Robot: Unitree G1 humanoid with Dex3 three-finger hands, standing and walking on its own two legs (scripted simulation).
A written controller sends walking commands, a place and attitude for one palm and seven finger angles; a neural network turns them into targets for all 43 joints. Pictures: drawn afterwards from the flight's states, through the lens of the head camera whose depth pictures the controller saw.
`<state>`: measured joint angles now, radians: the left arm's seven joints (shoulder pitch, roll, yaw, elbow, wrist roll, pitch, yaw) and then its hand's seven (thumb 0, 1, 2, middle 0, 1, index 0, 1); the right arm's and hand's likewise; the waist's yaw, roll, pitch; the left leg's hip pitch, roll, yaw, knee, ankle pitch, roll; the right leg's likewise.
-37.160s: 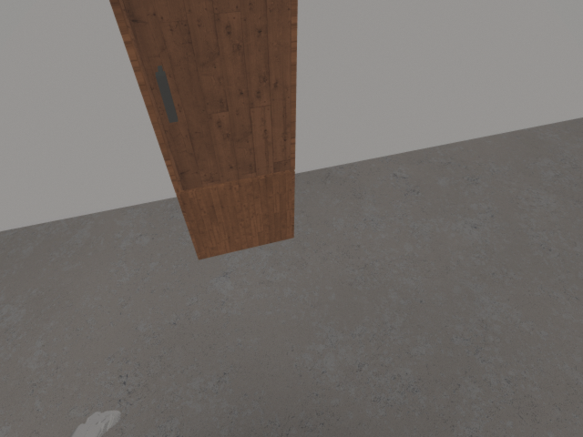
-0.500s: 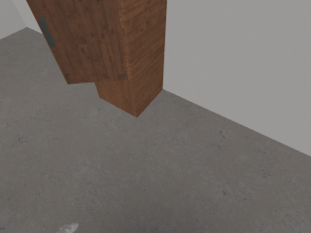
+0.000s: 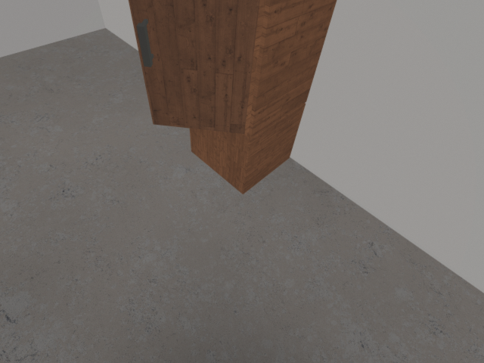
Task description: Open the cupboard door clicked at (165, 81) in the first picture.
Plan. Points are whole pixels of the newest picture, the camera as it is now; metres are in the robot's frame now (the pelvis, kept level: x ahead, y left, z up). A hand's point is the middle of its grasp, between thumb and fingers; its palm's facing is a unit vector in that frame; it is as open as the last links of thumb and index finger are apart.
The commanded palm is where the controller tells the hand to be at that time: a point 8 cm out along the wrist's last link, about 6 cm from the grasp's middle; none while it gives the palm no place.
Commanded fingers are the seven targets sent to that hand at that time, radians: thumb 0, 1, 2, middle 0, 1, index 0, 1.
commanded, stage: take the last steps up to it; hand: left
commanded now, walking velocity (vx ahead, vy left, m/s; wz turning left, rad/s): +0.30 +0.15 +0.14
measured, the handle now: (146, 42) +0.95 +0.38 +0.01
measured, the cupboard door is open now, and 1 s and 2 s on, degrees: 40 40 40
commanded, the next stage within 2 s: come to a stop and stand still in 1.00 s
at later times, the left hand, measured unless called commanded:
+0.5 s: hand (164, 289) +0.27 +0.18 -0.15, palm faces +0.08 -0.98 -0.18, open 7.4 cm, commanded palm none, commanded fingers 0.00 0.90 0.90 -0.20 -0.30 -0.20 -0.30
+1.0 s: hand (111, 282) +0.28 +0.29 -0.17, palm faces +0.15 -0.97 -0.17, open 7.4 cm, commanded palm none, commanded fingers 0.00 0.90 0.90 -0.20 -0.30 -0.20 -0.30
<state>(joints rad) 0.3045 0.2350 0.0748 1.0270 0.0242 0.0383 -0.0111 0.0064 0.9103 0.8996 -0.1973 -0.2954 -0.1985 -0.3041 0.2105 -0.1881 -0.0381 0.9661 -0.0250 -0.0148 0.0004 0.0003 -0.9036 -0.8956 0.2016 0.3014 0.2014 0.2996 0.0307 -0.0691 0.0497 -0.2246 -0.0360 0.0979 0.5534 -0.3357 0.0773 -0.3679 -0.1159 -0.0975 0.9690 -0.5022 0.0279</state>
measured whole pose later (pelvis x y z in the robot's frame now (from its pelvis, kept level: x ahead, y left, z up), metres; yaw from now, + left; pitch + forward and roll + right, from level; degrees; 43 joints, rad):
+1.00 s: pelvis +0.32 +0.12 +0.01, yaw +3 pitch +0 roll +0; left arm 0.33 0.19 0.06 1.10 0.02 0.00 -0.01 0.01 0.91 0.90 -0.19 -0.29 -0.19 -0.30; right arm 0.19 -0.15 -0.04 0.98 -0.02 -0.08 -0.02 -0.01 -0.92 -0.90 0.20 0.30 0.20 0.30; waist 0.04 -0.05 0.05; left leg -0.25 0.00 0.15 0.48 -0.24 0.06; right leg -0.46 -0.11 -0.07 1.13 -0.39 0.00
